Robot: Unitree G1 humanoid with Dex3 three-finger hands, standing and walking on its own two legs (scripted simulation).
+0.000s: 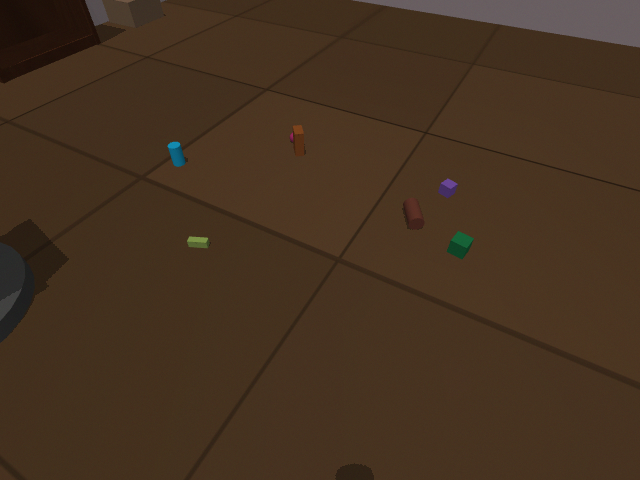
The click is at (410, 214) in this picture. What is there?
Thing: lying can
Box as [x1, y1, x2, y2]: [403, 198, 424, 229]
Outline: 408,198 403,203 404,210 409,227 416,229 423,225 423,218 417,200 415,198
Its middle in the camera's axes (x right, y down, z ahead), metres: +0.45 -0.14 +1.80
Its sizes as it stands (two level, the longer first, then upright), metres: 0.141 0.072 0.072
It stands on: the floor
